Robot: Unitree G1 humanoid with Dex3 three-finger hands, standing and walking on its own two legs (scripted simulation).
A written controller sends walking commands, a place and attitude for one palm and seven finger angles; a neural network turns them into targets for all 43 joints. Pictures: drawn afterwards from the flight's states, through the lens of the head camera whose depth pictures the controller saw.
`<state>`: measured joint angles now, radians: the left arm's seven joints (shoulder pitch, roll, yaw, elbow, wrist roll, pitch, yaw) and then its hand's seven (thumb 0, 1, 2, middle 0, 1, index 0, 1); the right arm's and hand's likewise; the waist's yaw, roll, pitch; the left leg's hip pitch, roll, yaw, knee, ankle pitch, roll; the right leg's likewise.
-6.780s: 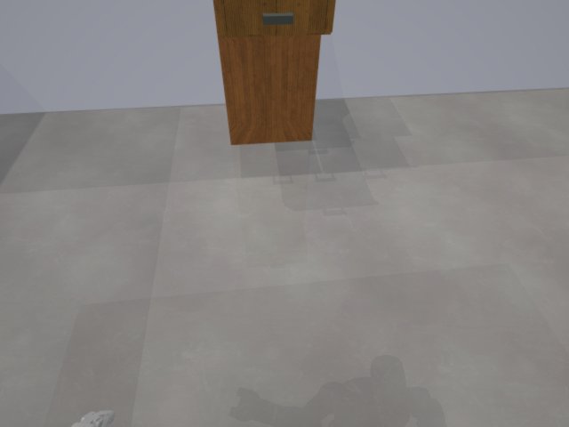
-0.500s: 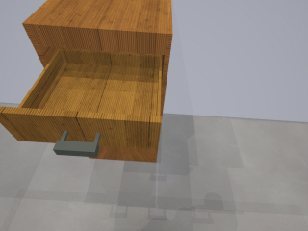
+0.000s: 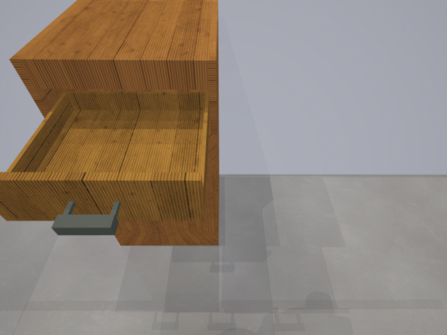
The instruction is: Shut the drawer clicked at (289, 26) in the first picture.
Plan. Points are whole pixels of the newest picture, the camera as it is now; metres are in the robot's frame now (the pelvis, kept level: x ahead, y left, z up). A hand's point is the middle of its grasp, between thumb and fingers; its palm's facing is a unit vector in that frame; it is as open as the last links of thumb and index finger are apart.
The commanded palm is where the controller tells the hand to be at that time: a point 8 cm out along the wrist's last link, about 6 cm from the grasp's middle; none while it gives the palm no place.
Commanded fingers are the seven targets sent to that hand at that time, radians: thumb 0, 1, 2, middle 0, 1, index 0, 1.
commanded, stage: come to a stop and stand still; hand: left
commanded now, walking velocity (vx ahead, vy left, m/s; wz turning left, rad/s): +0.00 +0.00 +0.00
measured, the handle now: (90, 215) +0.32 +0.28 +0.02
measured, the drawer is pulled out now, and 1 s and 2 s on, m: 0.30 0.30 0.30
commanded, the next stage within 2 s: look again from close up in 0.72 s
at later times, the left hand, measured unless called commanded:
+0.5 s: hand out of the picture +0.02 +0.17 -0.17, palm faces +0.05 -0.99 -0.16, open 7.3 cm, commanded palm none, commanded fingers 0.00 0.90 0.90 -0.20 -0.30 -0.20 -0.30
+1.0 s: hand out of the picture +0.06 +0.22 -0.17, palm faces +0.00 -0.97 -0.24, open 7.3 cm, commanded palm none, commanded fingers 0.00 0.90 0.90 -0.20 -0.30 -0.20 -0.30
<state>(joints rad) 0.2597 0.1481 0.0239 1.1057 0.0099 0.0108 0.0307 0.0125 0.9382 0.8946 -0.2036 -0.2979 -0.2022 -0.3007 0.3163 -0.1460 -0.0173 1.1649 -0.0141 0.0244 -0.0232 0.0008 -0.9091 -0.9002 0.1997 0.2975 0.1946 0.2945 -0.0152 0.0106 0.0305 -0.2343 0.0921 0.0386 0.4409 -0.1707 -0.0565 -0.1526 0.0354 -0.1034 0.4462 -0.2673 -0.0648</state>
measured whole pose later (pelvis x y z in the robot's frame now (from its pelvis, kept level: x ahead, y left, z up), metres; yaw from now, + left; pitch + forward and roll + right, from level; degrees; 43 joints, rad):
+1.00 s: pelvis +0.05 +0.03 -0.01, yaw -1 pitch +1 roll +0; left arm 0.31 0.16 0.00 1.05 0.02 -0.02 0.04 0.00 0.91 0.89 -0.20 -0.30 -0.20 -0.30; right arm 0.27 -0.18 -0.02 1.03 -0.02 0.00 -0.02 0.00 -0.91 -0.90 0.20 0.30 0.20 0.29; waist -0.01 0.03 0.02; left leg -0.26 0.05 0.07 0.55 -0.30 -0.02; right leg -0.16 -0.01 -0.08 0.52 -0.37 -0.01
